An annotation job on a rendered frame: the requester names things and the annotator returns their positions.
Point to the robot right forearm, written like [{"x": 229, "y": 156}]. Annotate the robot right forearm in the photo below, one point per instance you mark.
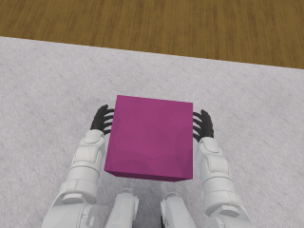
[{"x": 220, "y": 196}]

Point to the left robot shin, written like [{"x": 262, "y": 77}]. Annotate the left robot shin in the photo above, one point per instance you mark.
[{"x": 126, "y": 190}]

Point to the robot left upper arm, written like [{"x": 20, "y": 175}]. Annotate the robot left upper arm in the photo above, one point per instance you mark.
[{"x": 75, "y": 215}]

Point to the robot left forearm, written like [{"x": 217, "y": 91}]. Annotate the robot left forearm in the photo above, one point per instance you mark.
[{"x": 83, "y": 174}]

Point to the carton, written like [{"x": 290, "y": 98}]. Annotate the carton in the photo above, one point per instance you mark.
[{"x": 151, "y": 139}]

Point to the robot right thigh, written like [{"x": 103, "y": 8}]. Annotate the robot right thigh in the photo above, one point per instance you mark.
[{"x": 175, "y": 214}]

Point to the right robot hand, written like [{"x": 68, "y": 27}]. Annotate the right robot hand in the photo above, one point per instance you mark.
[{"x": 205, "y": 128}]

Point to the left robot hand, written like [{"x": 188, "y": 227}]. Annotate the left robot hand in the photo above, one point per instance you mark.
[{"x": 100, "y": 118}]

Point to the robot right upper arm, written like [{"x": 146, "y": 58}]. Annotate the robot right upper arm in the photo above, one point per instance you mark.
[{"x": 223, "y": 221}]

